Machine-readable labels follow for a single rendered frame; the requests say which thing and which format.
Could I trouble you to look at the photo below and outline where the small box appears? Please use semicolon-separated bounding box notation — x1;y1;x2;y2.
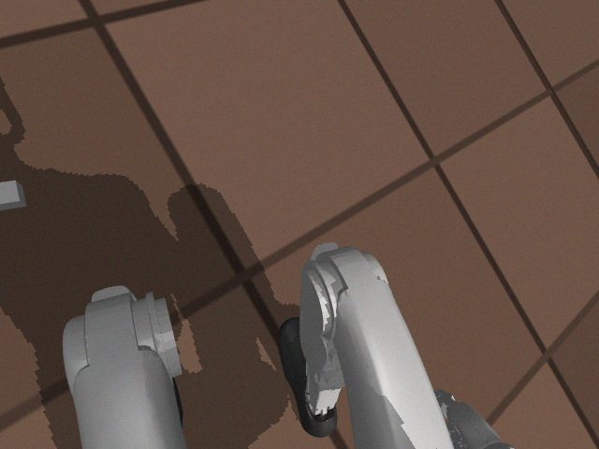
0;181;26;210

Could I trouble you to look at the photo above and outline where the right robot hand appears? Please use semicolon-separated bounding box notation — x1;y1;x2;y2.
434;389;502;449

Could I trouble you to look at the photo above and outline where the right robot foot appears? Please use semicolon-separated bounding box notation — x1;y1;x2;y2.
278;317;337;438

